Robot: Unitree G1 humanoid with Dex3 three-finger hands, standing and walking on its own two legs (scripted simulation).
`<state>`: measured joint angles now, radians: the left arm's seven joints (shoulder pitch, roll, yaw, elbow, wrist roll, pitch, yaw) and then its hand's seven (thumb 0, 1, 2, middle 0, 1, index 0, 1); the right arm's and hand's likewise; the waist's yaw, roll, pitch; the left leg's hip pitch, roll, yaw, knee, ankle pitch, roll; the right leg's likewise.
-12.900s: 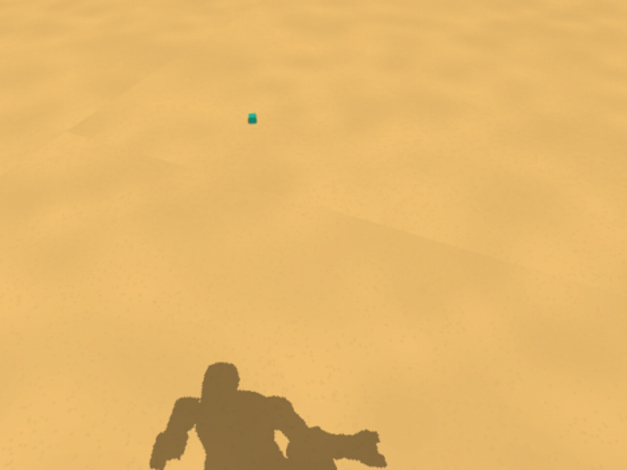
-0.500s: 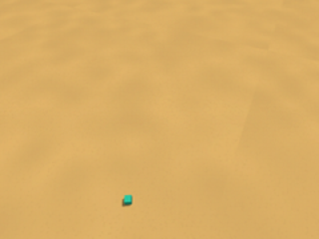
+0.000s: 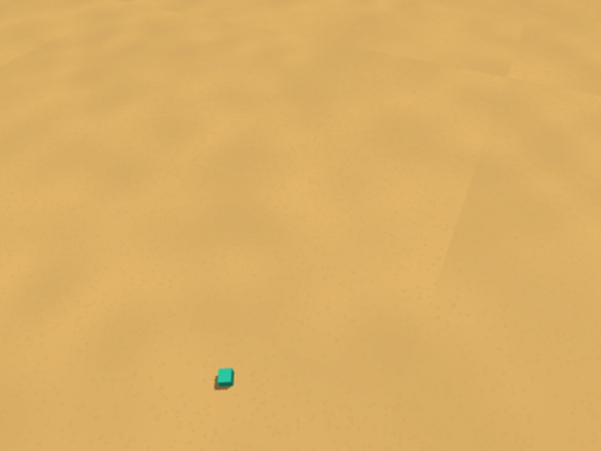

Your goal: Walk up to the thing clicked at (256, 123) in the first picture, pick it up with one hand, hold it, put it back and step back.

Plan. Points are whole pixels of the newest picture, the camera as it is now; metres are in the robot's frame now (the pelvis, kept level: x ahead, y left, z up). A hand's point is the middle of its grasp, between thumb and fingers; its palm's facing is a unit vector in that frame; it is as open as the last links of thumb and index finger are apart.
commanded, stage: walk up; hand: left
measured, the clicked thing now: (225, 377) +0.44 +0.29 -0.75
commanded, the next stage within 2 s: none
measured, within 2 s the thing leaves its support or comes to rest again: neither
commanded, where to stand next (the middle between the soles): +0.06 +0.04 m, yaw +2 degrees
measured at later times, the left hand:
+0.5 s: hand out of the picture +0.11 +0.27 -0.15, palm faces +0.05 -0.92 -0.39, open 7.4 cm
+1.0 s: hand out of the picture +0.08 +0.28 -0.14, palm faces +0.02 -0.93 -0.35, open 7.4 cm
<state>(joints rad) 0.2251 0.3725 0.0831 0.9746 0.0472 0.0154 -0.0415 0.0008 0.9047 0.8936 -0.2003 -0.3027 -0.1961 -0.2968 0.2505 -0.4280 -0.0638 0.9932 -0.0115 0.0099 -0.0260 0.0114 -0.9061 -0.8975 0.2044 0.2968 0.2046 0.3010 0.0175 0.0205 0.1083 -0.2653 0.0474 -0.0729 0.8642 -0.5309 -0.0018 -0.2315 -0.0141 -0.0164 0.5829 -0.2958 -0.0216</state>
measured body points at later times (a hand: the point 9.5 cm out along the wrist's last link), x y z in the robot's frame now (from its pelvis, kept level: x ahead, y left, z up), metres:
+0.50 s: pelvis +0.03 +0.00 +0.00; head +0.06 +0.00 +0.44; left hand +0.10 +0.32 -0.12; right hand +0.18 -0.28 -0.12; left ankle +0.07 +0.12 -0.73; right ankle +0.02 -0.12 -0.73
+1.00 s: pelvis +0.02 +0.02 +0.01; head +0.03 +0.02 +0.46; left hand +0.08 +0.33 -0.12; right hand +0.13 -0.28 -0.12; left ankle +0.07 +0.12 -0.73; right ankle +0.02 -0.12 -0.73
